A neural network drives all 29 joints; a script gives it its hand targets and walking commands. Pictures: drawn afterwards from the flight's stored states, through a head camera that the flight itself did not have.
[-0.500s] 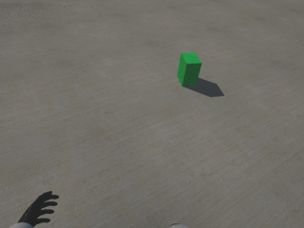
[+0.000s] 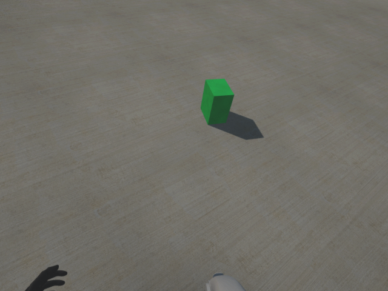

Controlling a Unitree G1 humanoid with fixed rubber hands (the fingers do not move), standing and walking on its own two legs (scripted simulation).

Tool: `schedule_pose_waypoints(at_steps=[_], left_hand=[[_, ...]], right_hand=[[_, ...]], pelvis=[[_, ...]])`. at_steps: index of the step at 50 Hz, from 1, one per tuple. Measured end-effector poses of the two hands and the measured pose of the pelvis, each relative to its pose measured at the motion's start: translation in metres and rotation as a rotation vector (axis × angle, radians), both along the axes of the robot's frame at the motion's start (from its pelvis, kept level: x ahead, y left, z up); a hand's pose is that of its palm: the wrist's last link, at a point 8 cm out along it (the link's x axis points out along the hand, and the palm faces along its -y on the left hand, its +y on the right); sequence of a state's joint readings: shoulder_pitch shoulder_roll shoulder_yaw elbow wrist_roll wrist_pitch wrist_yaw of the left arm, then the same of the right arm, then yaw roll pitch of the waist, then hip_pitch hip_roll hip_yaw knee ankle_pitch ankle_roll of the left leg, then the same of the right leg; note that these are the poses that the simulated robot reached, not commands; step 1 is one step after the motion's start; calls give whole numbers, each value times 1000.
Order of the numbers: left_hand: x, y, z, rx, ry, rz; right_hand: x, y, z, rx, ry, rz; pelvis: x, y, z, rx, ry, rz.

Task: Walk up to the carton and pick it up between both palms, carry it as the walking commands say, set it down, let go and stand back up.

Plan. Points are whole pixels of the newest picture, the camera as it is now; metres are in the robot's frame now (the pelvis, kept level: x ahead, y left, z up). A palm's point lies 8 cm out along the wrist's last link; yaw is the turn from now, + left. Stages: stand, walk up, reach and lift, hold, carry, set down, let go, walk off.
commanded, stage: walk up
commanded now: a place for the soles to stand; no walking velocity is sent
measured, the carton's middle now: (216, 101) +1.49 -0.33 -0.64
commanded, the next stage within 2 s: none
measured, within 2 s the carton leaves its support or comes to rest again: neither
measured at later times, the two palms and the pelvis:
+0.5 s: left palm (92, 218) +0.31 +0.22 -0.09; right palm (340, 208) +0.33 -0.44 -0.09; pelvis +0.25 -0.11 -0.01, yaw -3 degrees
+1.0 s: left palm (154, 123) +0.65 +0.09 -0.09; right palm (350, 183) +0.43 -0.54 -0.11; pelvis +0.45 -0.20 -0.03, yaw -6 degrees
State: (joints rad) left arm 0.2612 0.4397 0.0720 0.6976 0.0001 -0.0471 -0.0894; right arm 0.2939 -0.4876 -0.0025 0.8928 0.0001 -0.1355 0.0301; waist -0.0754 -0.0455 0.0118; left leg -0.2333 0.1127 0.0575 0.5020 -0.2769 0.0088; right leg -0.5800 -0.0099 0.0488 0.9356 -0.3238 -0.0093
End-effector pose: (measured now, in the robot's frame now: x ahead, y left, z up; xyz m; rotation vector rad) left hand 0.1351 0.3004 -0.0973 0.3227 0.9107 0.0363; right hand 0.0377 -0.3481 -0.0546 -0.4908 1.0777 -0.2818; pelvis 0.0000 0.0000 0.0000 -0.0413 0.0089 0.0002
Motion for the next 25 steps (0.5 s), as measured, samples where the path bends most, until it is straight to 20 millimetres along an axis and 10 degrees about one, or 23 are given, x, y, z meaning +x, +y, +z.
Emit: schedule_pose_waypoints(at_steps=[5, 11, 25], left_hand=[[92, -35, 11, -5, -81, -51], [172, -74, 5, 41, -134, -33], [173, -82, 10, 96, 51, 131]], right_hand=[[20, -31, -8, 1, 53, -45], [96, -78, -51, 36, 58, -30], [296, -94, -31, 74, -74, 81]], pelvis=[[51, -26, -4, 16, -3, 0], [120, -72, -33, 54, -10, -21], [245, -105, -10, 42, -72, -52]])
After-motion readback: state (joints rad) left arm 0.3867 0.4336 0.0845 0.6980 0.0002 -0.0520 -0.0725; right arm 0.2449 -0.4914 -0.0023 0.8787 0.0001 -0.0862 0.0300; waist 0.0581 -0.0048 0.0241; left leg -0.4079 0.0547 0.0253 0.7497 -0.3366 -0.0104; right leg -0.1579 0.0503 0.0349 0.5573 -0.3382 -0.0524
